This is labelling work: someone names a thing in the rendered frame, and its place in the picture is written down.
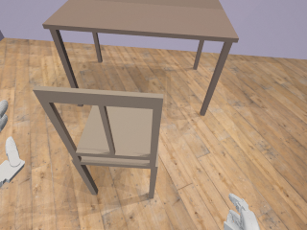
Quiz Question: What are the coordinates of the chair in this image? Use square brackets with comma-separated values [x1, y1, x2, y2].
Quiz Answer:
[33, 85, 164, 199]

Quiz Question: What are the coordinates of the robot right hand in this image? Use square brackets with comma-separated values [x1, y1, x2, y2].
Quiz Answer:
[224, 193, 261, 230]

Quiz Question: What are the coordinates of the robot left hand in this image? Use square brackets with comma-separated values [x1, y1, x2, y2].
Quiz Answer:
[0, 100, 25, 187]

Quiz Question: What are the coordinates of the table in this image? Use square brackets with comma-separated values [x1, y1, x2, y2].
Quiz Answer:
[42, 0, 239, 116]

